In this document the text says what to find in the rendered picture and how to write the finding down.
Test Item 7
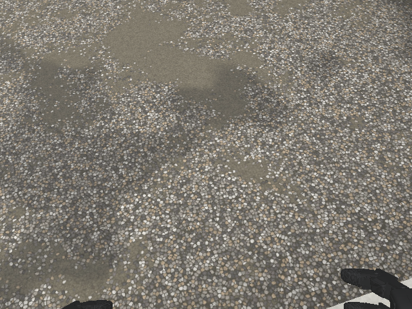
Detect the right robot hand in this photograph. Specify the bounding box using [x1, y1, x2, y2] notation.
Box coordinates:
[341, 268, 412, 309]

